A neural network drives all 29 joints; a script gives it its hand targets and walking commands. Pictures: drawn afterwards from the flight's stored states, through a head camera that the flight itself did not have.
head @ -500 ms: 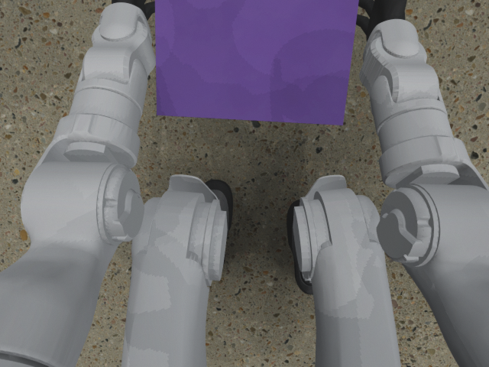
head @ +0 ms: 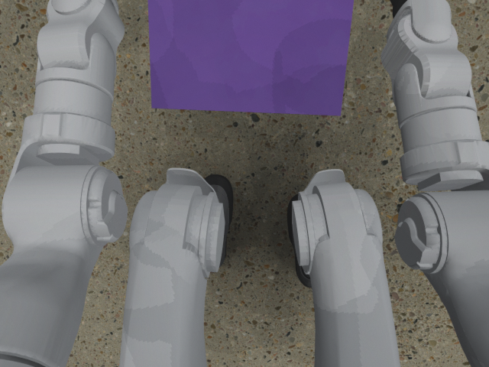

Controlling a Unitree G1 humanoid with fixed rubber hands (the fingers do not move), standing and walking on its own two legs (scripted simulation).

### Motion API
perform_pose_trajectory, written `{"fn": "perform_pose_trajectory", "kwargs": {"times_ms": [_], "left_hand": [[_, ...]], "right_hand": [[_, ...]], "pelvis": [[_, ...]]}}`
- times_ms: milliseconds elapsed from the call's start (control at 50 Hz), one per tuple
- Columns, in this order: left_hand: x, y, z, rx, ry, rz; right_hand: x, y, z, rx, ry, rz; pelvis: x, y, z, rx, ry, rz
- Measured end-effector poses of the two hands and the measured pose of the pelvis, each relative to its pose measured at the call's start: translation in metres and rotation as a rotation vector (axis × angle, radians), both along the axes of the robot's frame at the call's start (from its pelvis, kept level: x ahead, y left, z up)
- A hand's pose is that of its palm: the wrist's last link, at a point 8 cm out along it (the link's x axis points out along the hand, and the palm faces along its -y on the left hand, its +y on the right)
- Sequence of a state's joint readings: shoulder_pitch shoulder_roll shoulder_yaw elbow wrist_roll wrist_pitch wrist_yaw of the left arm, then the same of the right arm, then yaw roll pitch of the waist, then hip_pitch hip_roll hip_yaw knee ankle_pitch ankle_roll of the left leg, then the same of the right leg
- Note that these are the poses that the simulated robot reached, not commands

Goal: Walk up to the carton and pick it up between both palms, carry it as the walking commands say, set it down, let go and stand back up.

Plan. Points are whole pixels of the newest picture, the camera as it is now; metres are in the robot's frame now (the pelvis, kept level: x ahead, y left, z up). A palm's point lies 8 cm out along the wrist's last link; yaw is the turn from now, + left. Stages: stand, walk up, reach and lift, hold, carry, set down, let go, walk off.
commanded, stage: set down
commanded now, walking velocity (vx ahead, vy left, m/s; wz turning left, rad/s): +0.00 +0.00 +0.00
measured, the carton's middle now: (251, 32) +0.52 +0.03 -0.24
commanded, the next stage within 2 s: let go in 1.12 s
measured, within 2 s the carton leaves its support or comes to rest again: neither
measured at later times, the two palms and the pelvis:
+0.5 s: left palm out of the picture +0.55 +0.22 +0.00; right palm out of the picture +0.53 -0.15 -0.01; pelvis +0.00 +0.01 +0.12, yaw +0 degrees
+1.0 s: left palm out of the picture +0.55 +0.23 +0.16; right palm out of the picture +0.54 -0.15 +0.15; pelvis +0.01 +0.01 +0.24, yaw +1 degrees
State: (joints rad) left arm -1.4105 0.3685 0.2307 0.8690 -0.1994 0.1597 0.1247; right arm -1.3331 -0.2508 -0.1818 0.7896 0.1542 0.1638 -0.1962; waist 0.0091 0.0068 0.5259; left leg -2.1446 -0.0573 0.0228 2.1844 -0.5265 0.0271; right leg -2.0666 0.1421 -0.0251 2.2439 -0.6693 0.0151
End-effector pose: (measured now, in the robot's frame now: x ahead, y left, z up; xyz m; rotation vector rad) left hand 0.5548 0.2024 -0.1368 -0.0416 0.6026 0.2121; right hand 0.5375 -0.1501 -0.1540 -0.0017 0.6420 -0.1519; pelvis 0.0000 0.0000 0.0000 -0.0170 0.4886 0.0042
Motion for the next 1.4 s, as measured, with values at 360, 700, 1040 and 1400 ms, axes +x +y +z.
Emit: {"fn": "perform_pose_trajectory", "kwargs": {"times_ms": [360, 700, 1040, 1400], "left_hand": [[-0.009, 0.012, 0.078, 0.015, 0.041, -0.031], [-0.010, 0.016, 0.194, 0.030, 0.067, -0.060], [-0.004, 0.031, 0.312, 0.054, 0.015, -0.043], [-0.044, 0.026, 0.322, 0.132, 0.115, -0.094]], "right_hand": [[-0.008, 0.008, 0.082, -0.034, 0.065, 0.026], [-0.003, -0.001, 0.202, -0.037, 0.048, 0.061], [0.009, 0.001, 0.321, -0.059, -0.007, 0.081], [-0.036, -0.043, 0.321, -0.098, 0.168, 0.104]], "pelvis": [[-0.004, 0.006, 0.082, -0.035, 0.014, 0.013], [-0.001, 0.004, 0.175, -0.027, -0.022, 0.022], [0.011, 0.006, 0.254, -0.024, -0.089, 0.035], [0.047, 0.004, 0.311, -0.016, 0.020, 0.043]]}}
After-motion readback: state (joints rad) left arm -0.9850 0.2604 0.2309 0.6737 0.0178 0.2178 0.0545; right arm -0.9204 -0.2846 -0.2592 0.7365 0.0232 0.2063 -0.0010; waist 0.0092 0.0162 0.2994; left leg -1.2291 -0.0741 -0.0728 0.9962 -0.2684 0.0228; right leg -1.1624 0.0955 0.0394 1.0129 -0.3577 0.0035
